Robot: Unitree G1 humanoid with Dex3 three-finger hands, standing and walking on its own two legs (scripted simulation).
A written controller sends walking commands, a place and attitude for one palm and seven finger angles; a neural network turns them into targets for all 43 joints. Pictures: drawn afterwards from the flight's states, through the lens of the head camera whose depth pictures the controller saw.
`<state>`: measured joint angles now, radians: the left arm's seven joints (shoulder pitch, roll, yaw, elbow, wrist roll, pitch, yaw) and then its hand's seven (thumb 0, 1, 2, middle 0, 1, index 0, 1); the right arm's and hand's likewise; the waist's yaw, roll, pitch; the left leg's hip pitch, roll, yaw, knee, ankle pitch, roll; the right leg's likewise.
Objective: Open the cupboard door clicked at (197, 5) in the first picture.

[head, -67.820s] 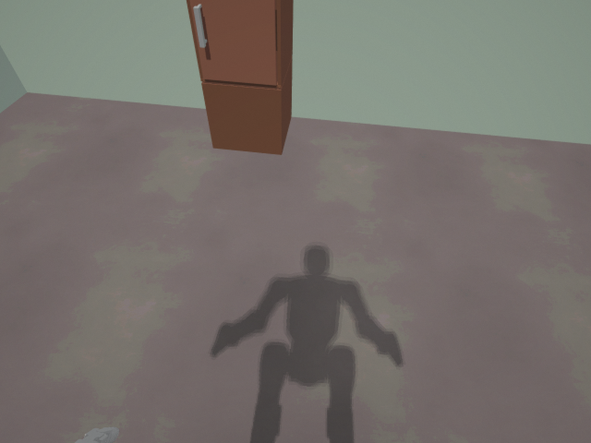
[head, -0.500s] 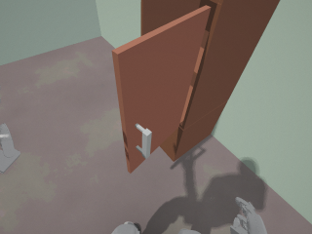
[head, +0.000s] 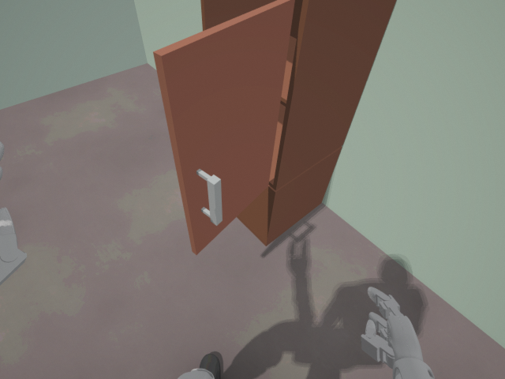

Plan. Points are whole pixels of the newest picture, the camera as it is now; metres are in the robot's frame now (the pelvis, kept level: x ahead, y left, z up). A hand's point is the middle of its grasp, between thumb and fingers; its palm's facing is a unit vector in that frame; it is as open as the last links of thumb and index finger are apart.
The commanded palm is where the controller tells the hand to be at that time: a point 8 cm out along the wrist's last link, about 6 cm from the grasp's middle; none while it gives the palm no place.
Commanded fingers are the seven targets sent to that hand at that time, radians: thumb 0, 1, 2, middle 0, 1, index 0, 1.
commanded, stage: stop stepping back and stand still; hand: left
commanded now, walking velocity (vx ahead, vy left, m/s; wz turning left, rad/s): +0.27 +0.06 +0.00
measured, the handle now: (209, 197) +0.51 +0.11 -0.09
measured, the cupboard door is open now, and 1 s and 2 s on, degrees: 100 100 100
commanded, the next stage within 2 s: let the arm hang, fingers relaxed in 0.60 s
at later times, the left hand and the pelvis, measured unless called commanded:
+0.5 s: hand out of the picture +0.13 +0.26 +0.18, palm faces +0.42 -0.77 -0.48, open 7.4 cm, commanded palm +0.07 +0.30 +0.19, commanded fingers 0.00 0.90 0.90 -0.20 -0.30 -0.20 -0.30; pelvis -0.06 +0.00 +0.01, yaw +1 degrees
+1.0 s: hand out of the picture +0.02 +0.17 -0.16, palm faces +0.11 -0.98 -0.15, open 7.0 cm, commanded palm none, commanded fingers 0.00 0.90 0.90 -0.20 -0.30 -0.20 -0.30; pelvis -0.06 +0.00 +0.01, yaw +4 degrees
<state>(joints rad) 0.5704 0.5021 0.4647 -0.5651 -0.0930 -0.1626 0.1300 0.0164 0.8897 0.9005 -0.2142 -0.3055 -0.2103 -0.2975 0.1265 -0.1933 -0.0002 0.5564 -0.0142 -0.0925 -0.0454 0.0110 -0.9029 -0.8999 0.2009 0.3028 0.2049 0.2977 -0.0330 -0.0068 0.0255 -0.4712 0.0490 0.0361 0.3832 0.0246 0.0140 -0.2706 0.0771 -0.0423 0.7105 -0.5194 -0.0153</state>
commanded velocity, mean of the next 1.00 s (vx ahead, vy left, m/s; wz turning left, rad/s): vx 0.08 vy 0.01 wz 0.00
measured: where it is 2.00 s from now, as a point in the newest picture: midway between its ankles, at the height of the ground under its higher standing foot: outside the picture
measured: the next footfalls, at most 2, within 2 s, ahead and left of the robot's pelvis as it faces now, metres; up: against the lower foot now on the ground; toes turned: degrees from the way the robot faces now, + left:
left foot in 0.26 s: -0.02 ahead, +0.13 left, +0.00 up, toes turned +4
